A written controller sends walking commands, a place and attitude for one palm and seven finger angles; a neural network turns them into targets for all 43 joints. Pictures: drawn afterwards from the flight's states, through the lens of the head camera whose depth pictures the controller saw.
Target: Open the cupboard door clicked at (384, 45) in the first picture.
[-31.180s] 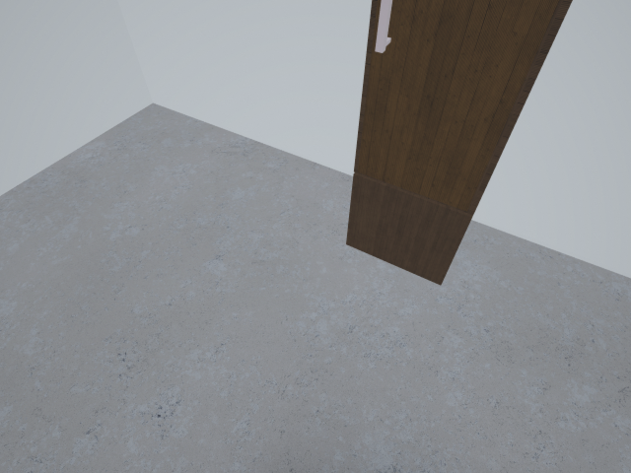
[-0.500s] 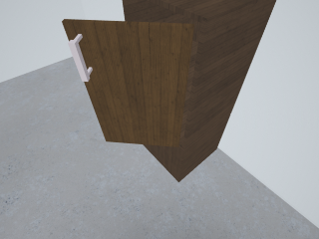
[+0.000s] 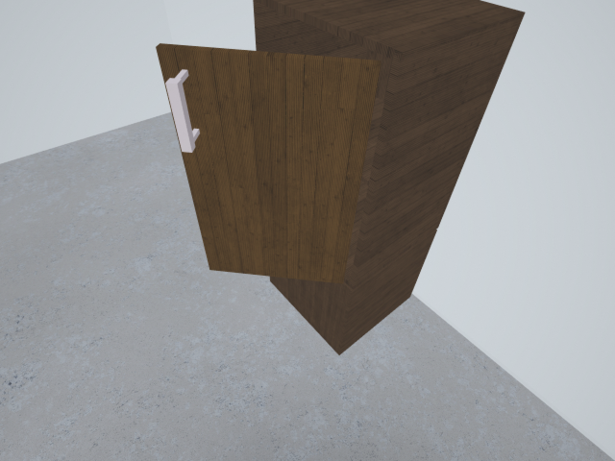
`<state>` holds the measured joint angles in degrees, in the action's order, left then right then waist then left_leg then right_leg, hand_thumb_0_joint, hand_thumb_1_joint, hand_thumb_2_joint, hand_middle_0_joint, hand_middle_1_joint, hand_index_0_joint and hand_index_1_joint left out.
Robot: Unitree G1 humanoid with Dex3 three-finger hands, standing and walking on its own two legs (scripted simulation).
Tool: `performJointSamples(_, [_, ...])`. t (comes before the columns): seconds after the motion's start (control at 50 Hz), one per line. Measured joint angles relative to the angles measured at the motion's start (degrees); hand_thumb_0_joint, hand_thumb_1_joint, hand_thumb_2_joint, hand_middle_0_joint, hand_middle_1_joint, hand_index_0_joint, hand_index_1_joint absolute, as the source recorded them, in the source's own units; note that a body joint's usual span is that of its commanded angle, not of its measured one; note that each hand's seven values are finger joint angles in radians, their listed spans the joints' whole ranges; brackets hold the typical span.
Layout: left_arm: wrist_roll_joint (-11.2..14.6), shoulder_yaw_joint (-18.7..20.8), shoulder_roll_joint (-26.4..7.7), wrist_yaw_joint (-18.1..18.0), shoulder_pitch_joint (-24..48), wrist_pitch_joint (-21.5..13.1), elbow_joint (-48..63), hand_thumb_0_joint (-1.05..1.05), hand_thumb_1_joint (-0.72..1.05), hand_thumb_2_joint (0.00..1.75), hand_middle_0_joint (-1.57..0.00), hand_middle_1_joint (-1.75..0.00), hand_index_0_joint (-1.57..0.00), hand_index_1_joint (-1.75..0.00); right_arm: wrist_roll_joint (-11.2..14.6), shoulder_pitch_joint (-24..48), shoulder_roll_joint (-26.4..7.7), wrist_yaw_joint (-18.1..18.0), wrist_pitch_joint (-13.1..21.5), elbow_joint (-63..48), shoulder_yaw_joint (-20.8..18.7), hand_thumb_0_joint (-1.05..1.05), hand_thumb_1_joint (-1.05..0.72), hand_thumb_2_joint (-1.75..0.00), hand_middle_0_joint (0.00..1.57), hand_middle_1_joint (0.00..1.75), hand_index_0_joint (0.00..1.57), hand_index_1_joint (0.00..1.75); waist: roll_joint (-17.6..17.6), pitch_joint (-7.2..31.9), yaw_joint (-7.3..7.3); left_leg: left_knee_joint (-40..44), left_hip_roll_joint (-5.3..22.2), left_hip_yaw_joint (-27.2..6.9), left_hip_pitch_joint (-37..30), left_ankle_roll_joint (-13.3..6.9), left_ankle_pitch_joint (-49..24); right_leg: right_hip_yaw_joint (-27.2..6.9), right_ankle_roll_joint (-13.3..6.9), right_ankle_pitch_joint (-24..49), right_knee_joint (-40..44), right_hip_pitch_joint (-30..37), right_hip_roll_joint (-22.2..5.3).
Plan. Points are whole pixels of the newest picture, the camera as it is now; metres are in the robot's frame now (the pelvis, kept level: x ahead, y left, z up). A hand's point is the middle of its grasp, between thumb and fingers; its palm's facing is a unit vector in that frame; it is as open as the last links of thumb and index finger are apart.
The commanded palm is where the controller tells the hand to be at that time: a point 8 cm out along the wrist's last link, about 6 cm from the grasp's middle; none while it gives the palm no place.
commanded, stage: shuffle to correct the standing spot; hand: left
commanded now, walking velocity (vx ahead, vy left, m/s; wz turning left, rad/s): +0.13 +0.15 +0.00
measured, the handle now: (185, 111) +0.64 +0.26 +0.15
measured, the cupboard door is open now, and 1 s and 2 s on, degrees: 44 44 44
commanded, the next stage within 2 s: come to a stop and stand still in 0.54 s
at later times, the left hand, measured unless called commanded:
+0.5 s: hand out of the picture +0.03 +0.22 -0.18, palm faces +0.03 -0.98 -0.17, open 7.3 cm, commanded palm none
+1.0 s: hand out of the picture +0.14 +0.34 -0.17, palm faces -0.03 -0.98 -0.21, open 7.4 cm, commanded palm none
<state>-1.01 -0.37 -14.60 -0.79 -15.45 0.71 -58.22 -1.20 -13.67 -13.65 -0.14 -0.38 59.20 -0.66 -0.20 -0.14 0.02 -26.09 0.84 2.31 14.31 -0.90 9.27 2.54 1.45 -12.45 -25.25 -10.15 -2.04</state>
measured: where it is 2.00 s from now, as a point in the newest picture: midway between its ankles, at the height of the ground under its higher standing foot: outside the picture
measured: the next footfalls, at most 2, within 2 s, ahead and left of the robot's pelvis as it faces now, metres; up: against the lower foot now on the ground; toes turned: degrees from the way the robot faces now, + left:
left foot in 0.72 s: +0.12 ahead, +0.22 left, +0.00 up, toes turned +1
right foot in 1.16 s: +0.10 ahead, +0.00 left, +0.00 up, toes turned -5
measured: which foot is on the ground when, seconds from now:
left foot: down 0.00-0.48, up 0.50-0.70, down 0.72-1.00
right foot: down 0.00-0.72, up 0.74-1.00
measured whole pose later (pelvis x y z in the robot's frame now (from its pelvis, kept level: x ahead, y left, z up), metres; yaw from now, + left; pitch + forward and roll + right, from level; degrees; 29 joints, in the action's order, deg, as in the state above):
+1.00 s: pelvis +0.08 +0.14 +0.00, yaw -3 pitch -1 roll -1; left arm -1.2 3.5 -12.0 -0.5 -13.3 3.7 -55.7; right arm -1.8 -11.3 -8.7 -2.9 0.5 58.1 -2.2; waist -0.5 -4.0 0.6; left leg -27.7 2.7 8.4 16.3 -2.9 10.8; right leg 2.7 1.5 -25.0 -49.3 -22.3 -0.2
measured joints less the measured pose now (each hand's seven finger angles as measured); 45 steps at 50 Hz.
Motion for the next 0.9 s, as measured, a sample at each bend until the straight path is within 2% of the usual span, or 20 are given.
performJointSamples(0.08, [-0.1,0.2,1.6,-0.3,-2.2,0.4,-1.1,0.0,0.91,0.9,-0.2,-0.3,-0.2,-0.3,-0.1,-2.7,1.3,0.0,-0.9,1.6,-0.1,0.0,-0.91,-0.9,0.2,0.3,0.2,0.3,-0.1,-0.1,0.07,-1.0,-0.2,0.1,1.1,-0.1,0.8,-0.1,0.1,0.0,-0.2,-0.7,-0.2])
performJointSamples(0.18, [-0.1,1.0,3.8,-0.5,-5.1,1.3,-2.0,0.0,0.91,0.9,-0.2,-0.3,-0.2,-0.3,-0.2,-6.6,2.8,0.1,-1.8,2.5,-0.6,0.0,-0.91,-0.9,0.2,0.3,0.2,0.3,-0.4,-0.3,0.01,-5.6,-0.6,0.6,3.0,-0.1,6.1,-0.5,0.6,-1.5,-2.3,-1.7,-0.9])
performJointSamples(0.24, [-0.2,1.6,4.7,-0.5,-6.1,2.0,-2.5,0.0,0.91,0.9,-0.21,-0.3,-0.2,-0.3,-0.2,-9.0,3.5,0.0,-1.5,2.4,-0.9,0.0,-0.91,-0.9,0.2,0.3,0.2,0.3,-0.9,-0.6,0.21,-6.6,-1.2,1.6,2.9,-1.3,4.6,-1.1,0.7,-4.1,-5.3,-2.4,-1.8])
performJointSamples(0.3, [-0.6,2.1,5.4,-0.5,-6.4,2.3,-2.6,0.0,0.91,0.9,-0.21,-0.3,-0.2,-0.3,-0.3,-10.5,4.3,-0.3,-1.2,2.4,-1.1,0.0,-0.91,-0.9,0.2,0.3,0.2,0.3,-0.9,-0.6,0.47,-6.4,-1.7,2.8,2.6,-3.5,4.4,-1.2,-1.1,-10.8,-12.2,-4.9,-2.0])
performJointSamples(0.36, [-0.5,2.2,6.0,-0.4,-6.0,1.9,-2.4,0.0,0.91,0.9,-0.2,-0.3,-0.2,-0.3,-0.2,-10.5,5.0,-0.6,-0.9,2.8,-0.9,0.0,-0.91,-0.9,0.2,0.3,0.2,0.3,-0.4,-0.7,0.8,-3.4,-2.2,3.9,1.1,-4.4,3.6,0.7,-2.4,-13.7,-19.8,-7.5,-1.7])
performJointSamples(0.4, [-0.4,2.2,6.6,-0.3,-5.5,1.3,-1.9,0.0,0.91,0.9,-0.2,-0.3,-0.2,-0.3,-0.3,-10.2,5.3,-0.7,-0.6,3.0,-0.7,0.0,-0.91,-0.9,0.2,0.3,0.2,0.3,0.1,-0.7,0.96,-1.3,-2.5,4.3,0.1,-4.7,2.7,2.2,-2.7,-13.9,-18.0,-6.7,-1.3])
performJointSamples(0.44, [-0.3,2.1,7.2,-0.4,-5.2,0.4,-1.3,0.0,0.91,0.9,-0.2,-0.3,-0.2,-0.3,-0.1,-10.0,5.7,-0.8,-0.4,3.1,-0.5,0.0,-0.91,-0.9,0.2,0.3,0.2,0.3,0.5,-0.5,0.9,-0.7,-2.9,4.6,-0.4,-4.8,2.7,3.5,-2.8,-11.2,-11.1,-3.9,-0.8])
performJointSamples(0.46, [-0.3,2.2,7.2,-0.5,-5.3,-0.1,-0.7,0.0,0.91,0.9,-0.2,-0.3,-0.2,-0.3,0.0,-10.0,6.0,-0.8,-0.3,2.9,-0.4,0.0,-0.91,-0.9,0.2,0.3,0.2,0.3,0.1,-0.2,0.69,-1.5,-3.5,4.9,0.0,-4.8,3.2,3.6,-3.2,-9.8,-6.4,-2.1,-0.9])
performJointSamples(0.5, [-0.5,2.4,7.9,-0.9,-4.9,-0.9,-0.4,0.0,0.91,0.9,-0.2,-0.3,-0.2,-0.3,0.3,-9.5,6.2,-0.7,-0.7,2.9,-0.7,0.0,-0.91,-0.9,0.2,0.3,0.2,0.3,0.6,-0.3,0.03,-7.2,-3.5,4.7,2.1,-2.9,8.9,3.7,-2.6,-4.0,-4.6,-1.5,-1.2])
performJointSamples(0.56, [-0.4,2.7,8.9,-1.4,-5.4,-1.6,-0.4,0.0,0.91,0.9,-0.2,-0.3,-0.2,-0.3,-0.1,-7.8,5.7,0.0,-1.7,2.5,-1.4,0.0,-0.91,-0.9,0.2,0.3,0.2,0.3,1.8,0.2,-0.53,-20.4,-1.9,2.6,7.6,-0.7,11.6,4.4,-1.0,-3.9,-2.7,0.2,-1.2])
performJointSamples(0.6, [-0.6,2.9,9.0,-1.5,-6.0,-2.0,-0.6,0.0,0.91,0.9,-0.2,-0.3,-0.2,-0.3,-0.1,-6.3,5.4,0.6,-1.7,1.3,-1.8,0.0,-0.91,-0.9,0.2,0.3,0.2,0.3,1.6,0.2,-0.52,-24.3,-0.2,1.8,10.0,0.2,10.7,4.3,0.1,-3.5,-0.6,1.7,-1.8])
performJointSamples(0.64, [-0.9,3.1,8.5,-1.2,-6.1,-1.9,-0.9,0.0,0.91,0.9,-0.2,-0.3,-0.2,-0.3,-0.1,-5.0,4.9,0.7,-1.4,-0.1,-2.2,0.01,-0.92,-0.9,0.2,0.3,0.2,0.3,0.7,-0.2,-0.35,-21.6,1.4,1.7,10.4,0.9,10.2,4.3,1.3,-3.5,0.1,2.8,-3.0])
performJointSamples(0.7, [-1.0,3.5,7.3,-0.6,-6.0,-1.0,-0.9,0.0,0.91,0.9,-0.21,-0.3,-0.2,-0.3,0.2,-4.1,3.6,0.9,-0.1,-2.2,-2.7,0.01,-0.93,-0.9,0.2,0.3,0.2,0.3,-0.7,-0.8,-0.52,-11.7,2.9,2.3,7.5,1.5,6.8,4.0,2.9,-6.0,-3.0,2.6,-5.4])
performJointSamples(0.72, [-1.0,3.5,7.1,-0.4,-6.2,-0.6,-0.6,0.0,0.91,0.9,-0.21,-0.3,-0.2,-0.3,0.1,-4.1,2.7,0.8,0.6,-3.2,-2.8,0.01,-0.93,-0.9,0.2,0.3,0.2,0.3,-0.1,-0.7,-0.59,-8.2,3.6,1.9,6.2,1.6,4.9,3.8,2.6,-7.8,-5.8,1.5,-5.6])
performJointSamples(0.74, [-0.8,3.5,6.6,-0.3,-5.8,0.1,-0.6,0.0,0.91,0.9,-0.21,-0.3,-0.2,-0.3,-0.1,-3.7,2.4,0.4,1.1,-3.4,-2.9,0.01,-0.93,-0.9,0.2,0.3,0.2,0.3,-0.4,-1.0,-0.35,-9.3,3.1,2.2,7.0,1.2,3.5,3.0,2.1,-10.9,-9.4,-0.1,-6.0])
performJointSamples(0.78, [-0.6,3.6,5.1,-0.6,-4.7,1.1,-0.7,0.0,0.91,0.9,-0.21,-0.3,-0.2,-0.3,-0.6,-2.4,2.9,-0.3,1.4,-3.2,-2.6,0.01,-0.93,-0.9,0.2,0.3,0.19,0.3,-1.9,-1.7,-0.41,-11.3,2.0,3.5,7.3,-0.3,5.0,0.0,0.7,-16.0,-16.9,-3.7,-5.2])
performJointSamples(0.8, [-0.5,3.7,4.4,-0.7,-4.1,1.3,-0.8,0.0,0.91,0.9,-0.2,-0.3,-0.2,-0.3,-0.7,-1.8,3.3,-0.6,1.5,-2.9,-2.3,0.01,-0.92,-0.9,0.2,0.3,0.19,0.3,-2.5,-2.0,-0.34,-10.7,1.6,4.0,6.7,-0.9,5.4,-0.7,0.2,-16.3,-19.9,-5.4,-4.5])
performJointSamples(0.9, [-0.1,3.5,2.7,-0.2,-0.9,1.8,-0.1,0.0,0.91,0.9,-0.2,-0.3,-0.2,-0.3,-0.6,0.8,5.0,-1.9,1.3,-1.5,-1.0,0.0,-0.92,-0.9,0.2,0.3,0.2,0.3,-2.1,-2.9,-0.04,-4.0,0.9,5.3,3.1,-2.0,2.8,0.1,-0.1,-13.7,-22.5,-9.6,-0.6])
